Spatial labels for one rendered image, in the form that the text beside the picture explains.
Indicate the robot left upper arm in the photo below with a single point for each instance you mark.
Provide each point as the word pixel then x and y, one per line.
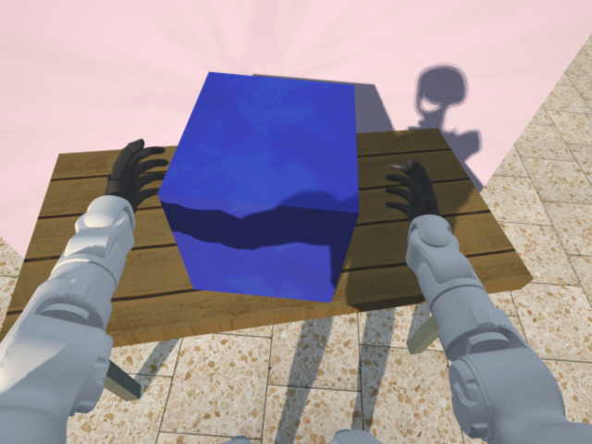
pixel 57 368

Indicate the robot left forearm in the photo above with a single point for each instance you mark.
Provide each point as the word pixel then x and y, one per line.
pixel 84 279

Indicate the right robot hand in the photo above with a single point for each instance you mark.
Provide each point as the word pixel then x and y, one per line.
pixel 421 197

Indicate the robot left shin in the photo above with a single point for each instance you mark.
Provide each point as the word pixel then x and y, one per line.
pixel 240 437

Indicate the robot right shin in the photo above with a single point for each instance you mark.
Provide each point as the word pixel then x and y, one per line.
pixel 341 430

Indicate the robot shin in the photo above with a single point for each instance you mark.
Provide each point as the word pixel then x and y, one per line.
pixel 341 430
pixel 240 437

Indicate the carton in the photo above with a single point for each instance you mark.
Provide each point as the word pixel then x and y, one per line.
pixel 261 194

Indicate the table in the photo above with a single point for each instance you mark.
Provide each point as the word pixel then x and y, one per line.
pixel 155 299

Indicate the robot right forearm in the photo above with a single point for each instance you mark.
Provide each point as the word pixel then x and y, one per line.
pixel 467 319

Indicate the left robot hand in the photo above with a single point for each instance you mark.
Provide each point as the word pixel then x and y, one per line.
pixel 125 180

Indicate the robot right upper arm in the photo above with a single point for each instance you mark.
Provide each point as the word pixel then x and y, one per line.
pixel 509 397

